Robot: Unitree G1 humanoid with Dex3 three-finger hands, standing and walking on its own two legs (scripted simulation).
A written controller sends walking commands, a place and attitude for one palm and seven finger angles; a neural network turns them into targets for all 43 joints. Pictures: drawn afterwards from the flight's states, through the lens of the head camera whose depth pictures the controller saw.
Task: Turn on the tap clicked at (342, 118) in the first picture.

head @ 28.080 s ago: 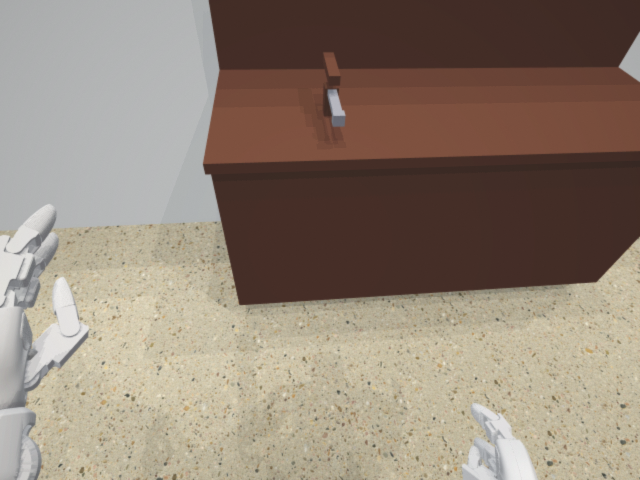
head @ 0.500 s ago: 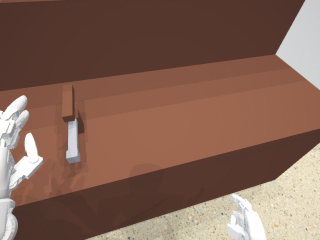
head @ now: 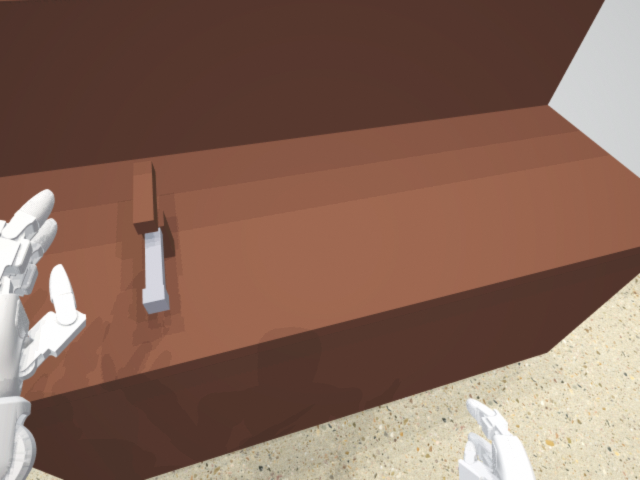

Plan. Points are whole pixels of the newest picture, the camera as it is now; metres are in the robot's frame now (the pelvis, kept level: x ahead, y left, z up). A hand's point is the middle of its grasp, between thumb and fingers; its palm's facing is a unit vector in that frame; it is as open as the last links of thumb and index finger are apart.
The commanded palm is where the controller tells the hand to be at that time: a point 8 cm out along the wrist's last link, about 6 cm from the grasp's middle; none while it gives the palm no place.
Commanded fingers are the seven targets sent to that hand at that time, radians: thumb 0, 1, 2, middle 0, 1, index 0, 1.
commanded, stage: come to a stop and stand still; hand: left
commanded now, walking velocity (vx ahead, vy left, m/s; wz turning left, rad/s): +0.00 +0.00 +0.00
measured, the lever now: (156, 299) +0.33 +0.26 +0.00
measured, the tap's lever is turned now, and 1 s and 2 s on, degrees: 0 0 0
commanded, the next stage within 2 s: look again from close up in 0.72 s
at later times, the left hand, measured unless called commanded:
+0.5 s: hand (100, 311) +0.23 +0.24 +0.14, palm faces +0.27 -0.88 -0.40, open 7.4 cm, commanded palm +0.18 +0.28 +0.17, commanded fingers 0.00 0.90 0.90 -0.20 -0.30 -0.20 -0.30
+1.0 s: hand (56, 305) +0.23 +0.27 +0.16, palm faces +0.36 -0.86 -0.36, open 7.4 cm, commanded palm +0.17 +0.30 +0.17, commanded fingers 0.00 0.90 0.90 -0.20 -0.30 -0.20 -0.30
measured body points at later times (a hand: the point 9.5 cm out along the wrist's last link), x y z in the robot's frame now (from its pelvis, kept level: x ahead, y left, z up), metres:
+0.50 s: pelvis +0.01 +0.01 +0.00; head +0.03 +0.03 +0.45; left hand +0.21 +0.28 +0.17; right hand +0.19 -0.23 -0.07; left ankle +0.05 +0.09 -0.74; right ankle -0.01 -0.13 -0.74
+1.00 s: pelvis +0.01 +0.02 +0.00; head +0.03 +0.05 +0.45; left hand +0.20 +0.31 +0.18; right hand +0.19 -0.20 -0.06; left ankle +0.05 +0.09 -0.74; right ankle -0.01 -0.13 -0.74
